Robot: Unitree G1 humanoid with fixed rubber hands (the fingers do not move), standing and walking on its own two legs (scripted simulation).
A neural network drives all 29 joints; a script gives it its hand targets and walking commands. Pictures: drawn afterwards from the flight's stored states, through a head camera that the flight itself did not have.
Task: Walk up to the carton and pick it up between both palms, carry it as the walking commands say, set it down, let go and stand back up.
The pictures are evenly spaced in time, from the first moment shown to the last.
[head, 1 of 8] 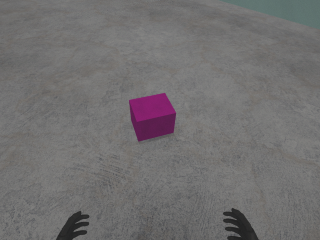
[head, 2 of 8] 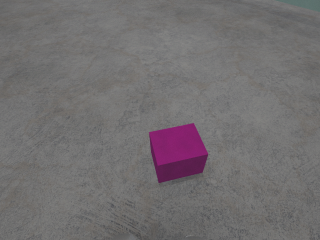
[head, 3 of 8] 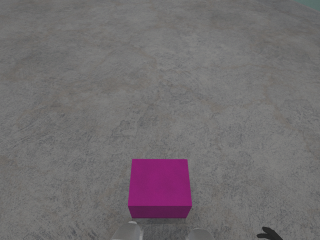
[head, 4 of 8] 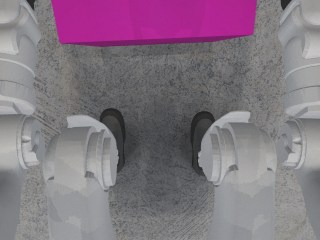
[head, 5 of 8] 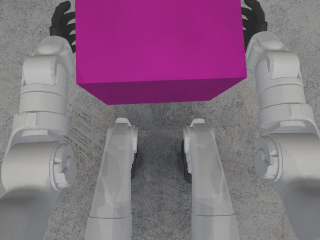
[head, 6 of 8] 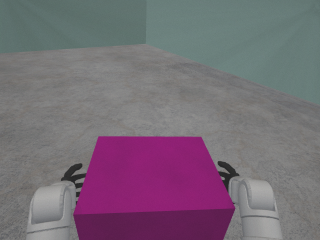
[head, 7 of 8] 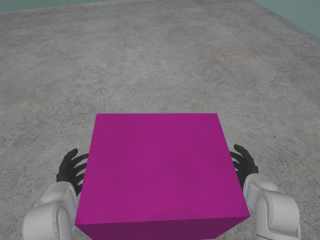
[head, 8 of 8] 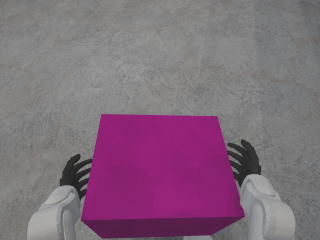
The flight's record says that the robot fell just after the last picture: yes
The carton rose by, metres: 0.68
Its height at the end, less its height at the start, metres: +0.54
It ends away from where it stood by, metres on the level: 4.44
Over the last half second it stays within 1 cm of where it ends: no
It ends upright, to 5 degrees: no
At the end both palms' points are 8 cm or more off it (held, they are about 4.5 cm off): no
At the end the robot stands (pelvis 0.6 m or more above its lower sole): yes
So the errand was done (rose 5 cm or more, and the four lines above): no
